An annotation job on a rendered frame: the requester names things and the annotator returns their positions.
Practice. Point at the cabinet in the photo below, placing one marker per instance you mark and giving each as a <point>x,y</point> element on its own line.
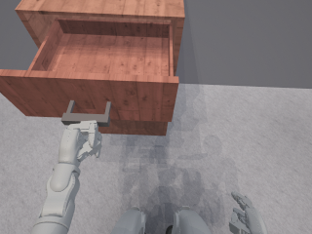
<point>38,16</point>

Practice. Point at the robot thigh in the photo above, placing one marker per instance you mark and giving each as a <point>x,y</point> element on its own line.
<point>189,222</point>
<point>130,222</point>

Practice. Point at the left robot thigh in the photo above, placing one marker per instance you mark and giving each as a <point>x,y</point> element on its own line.
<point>130,222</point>

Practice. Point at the right robot hand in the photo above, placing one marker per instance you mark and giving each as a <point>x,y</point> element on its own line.
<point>250,221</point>

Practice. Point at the robot left forearm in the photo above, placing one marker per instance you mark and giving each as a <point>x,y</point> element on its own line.
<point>58,209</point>

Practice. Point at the left robot hand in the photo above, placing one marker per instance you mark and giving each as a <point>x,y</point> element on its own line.
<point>84,134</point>

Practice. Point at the drawer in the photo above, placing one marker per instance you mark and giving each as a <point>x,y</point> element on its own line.
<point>96,61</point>

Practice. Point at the right robot thigh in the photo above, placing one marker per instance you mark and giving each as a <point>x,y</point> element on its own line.
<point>189,222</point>

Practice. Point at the handle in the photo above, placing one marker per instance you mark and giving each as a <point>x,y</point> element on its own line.
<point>68,118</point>

